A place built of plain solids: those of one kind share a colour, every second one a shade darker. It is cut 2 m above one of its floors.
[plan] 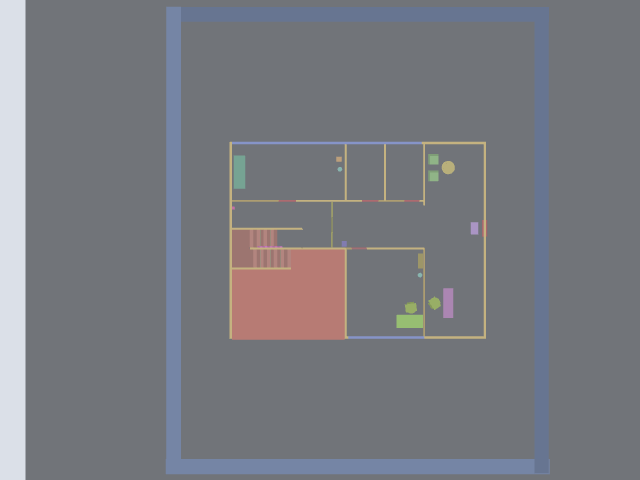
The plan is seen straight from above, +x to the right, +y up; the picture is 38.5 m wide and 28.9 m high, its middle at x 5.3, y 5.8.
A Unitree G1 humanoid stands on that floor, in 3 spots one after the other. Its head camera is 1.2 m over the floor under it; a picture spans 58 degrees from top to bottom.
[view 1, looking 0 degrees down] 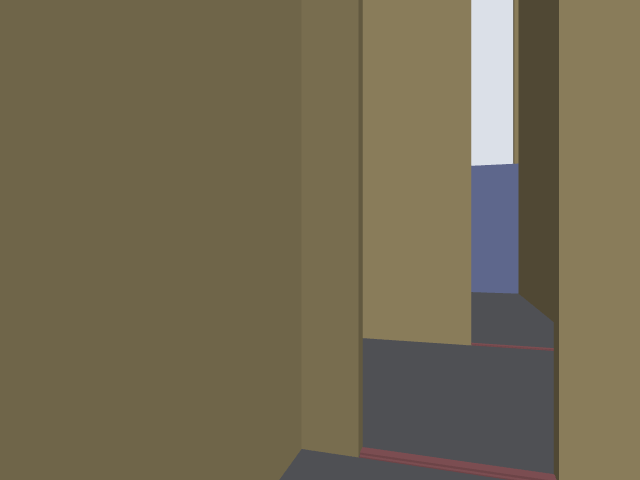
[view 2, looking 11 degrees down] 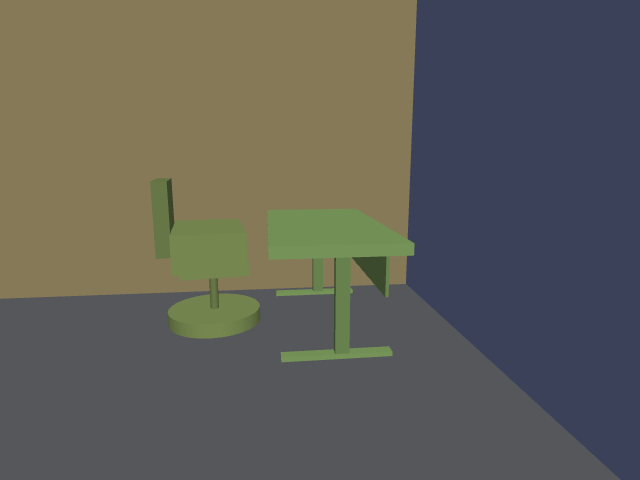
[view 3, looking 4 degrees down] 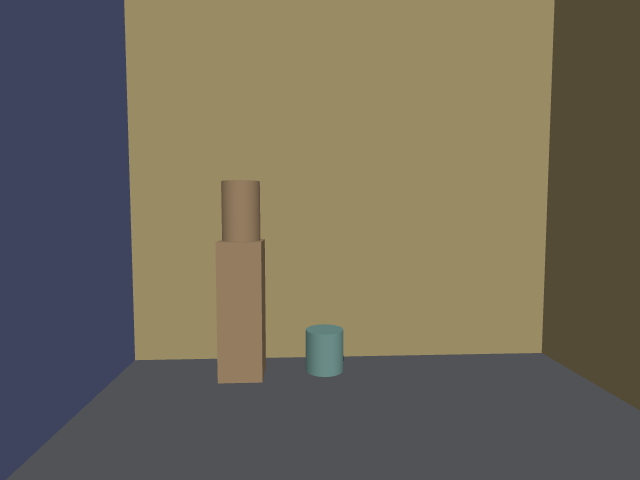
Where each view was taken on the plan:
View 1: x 8.32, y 10.56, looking -73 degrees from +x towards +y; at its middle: wall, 2.45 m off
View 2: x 7.66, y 1.30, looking -7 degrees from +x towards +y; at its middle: desk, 2.47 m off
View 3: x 3.33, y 10.26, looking -3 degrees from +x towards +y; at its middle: wall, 3.47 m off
